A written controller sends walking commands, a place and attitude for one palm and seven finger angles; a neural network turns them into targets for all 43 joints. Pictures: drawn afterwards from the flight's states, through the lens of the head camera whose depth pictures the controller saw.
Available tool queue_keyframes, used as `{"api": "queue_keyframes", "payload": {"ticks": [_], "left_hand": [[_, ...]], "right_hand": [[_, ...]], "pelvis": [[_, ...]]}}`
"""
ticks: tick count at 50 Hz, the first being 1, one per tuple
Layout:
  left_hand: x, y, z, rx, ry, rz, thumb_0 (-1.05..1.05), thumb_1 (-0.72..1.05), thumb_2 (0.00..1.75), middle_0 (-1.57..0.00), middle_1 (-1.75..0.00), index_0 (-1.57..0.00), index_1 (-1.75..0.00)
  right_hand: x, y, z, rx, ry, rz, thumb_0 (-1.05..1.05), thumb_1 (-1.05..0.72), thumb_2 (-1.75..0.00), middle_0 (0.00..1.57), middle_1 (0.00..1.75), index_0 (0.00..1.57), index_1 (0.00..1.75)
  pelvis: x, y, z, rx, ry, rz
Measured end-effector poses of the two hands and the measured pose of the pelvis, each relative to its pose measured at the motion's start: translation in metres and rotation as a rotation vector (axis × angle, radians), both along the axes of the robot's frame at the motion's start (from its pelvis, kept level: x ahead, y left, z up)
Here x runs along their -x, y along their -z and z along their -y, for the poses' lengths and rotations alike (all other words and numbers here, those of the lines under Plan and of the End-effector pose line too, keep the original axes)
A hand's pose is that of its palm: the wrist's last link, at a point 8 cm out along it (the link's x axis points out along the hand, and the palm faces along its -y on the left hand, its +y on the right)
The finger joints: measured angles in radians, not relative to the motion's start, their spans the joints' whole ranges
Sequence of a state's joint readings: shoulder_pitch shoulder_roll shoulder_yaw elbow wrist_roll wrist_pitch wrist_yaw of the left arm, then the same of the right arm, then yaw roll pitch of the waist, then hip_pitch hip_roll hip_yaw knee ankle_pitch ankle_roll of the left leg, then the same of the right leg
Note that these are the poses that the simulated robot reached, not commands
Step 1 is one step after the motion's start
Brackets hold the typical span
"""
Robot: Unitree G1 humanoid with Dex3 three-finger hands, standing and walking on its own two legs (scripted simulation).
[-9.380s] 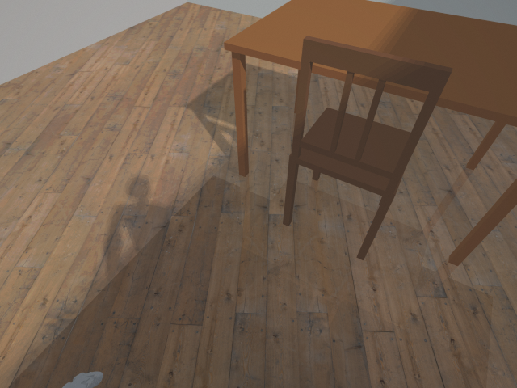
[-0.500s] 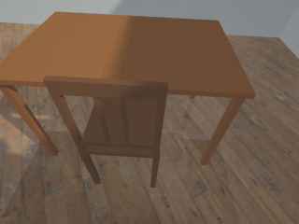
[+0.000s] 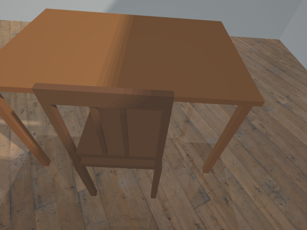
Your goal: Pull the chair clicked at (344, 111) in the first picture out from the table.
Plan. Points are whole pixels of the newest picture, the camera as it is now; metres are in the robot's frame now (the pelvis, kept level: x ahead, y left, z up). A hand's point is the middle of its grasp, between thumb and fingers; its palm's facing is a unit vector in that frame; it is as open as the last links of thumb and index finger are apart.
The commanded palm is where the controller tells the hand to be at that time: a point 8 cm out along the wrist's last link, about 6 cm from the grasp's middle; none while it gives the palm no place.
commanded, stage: come to a stop and stand still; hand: left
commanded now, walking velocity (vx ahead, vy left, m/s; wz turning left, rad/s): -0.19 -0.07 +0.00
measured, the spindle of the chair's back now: (100, 132) +0.45 +0.22 -0.09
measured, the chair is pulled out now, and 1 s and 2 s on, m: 0.00 0.00 0.00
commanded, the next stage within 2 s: look again from close up in 0.84 s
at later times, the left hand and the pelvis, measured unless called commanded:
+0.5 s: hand out of the picture +0.04 +0.20 -0.17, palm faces +0.07 -0.97 -0.23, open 7.3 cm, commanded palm none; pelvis +0.00 +0.01 +0.00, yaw +2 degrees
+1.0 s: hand out of the picture -0.01 +0.20 -0.16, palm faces +0.05 -0.98 -0.21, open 7.4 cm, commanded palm none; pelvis -0.02 +0.03 +0.01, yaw +3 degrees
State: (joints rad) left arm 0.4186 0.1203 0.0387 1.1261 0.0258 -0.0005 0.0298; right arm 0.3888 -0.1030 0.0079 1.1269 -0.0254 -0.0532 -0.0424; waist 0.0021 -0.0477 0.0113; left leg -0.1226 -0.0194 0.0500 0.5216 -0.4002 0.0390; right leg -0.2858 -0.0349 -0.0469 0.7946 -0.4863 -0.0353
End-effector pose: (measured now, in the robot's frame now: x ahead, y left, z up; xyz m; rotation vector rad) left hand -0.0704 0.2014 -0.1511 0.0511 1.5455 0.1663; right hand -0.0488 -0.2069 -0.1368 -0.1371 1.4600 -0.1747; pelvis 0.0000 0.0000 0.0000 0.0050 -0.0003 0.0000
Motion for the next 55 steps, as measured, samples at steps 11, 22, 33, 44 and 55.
{"api": "queue_keyframes", "payload": {"ticks": [11,22,33,44,55], "left_hand": [[-0.105,-0.013,-0.021,-0.118,0.022,0.214,0.01,0.93,0.90,-0.19,-0.30,-0.20,-0.30],[-0.102,-0.006,-0.041,-0.098,0.030,0.241,0.00,0.93,0.90,-0.20,-0.30,-0.20,-0.30],[-0.078,-0.022,-0.061,-0.136,0.085,0.273,0.01,0.91,0.90,-0.19,-0.30,-0.20,-0.30],[-0.059,-0.023,-0.054,-0.110,0.068,0.236,0.01,0.91,0.90,-0.20,-0.30,-0.20,-0.30],[-0.046,-0.016,-0.046,-0.070,0.064,0.166,0.01,0.91,0.90,-0.20,-0.30,-0.20,-0.30]], "right_hand": [[-0.017,0.011,-0.006,-0.061,0.019,-0.096,0.00,-0.91,-0.90,0.20,0.30,0.20,0.30],[-0.089,-0.002,0.008,0.031,-0.059,0.151,0.01,-0.93,-0.90,0.20,0.30,0.20,0.30],[-0.138,-0.019,0.018,0.042,-0.123,0.352,0.01,-0.91,-0.90,0.20,0.30,0.20,0.30],[-0.097,-0.006,-0.002,-0.014,-0.122,0.224,0.01,-0.91,-0.90,0.20,0.30,0.20,0.30],[-0.034,-0.001,-0.010,-0.014,-0.052,0.047,0.01,-0.92,-0.90,0.20,0.30,0.20,0.30]], "pelvis": [[-0.025,0.000,0.008,-0.001,-0.052,0.000],[-0.001,-0.001,-0.010,-0.023,-0.034,0.026],[0.010,-0.005,-0.017,0.011,-0.042,0.031],[0.016,-0.008,-0.023,0.007,-0.052,0.032],[0.017,-0.010,-0.029,0.004,-0.044,0.030]]}}
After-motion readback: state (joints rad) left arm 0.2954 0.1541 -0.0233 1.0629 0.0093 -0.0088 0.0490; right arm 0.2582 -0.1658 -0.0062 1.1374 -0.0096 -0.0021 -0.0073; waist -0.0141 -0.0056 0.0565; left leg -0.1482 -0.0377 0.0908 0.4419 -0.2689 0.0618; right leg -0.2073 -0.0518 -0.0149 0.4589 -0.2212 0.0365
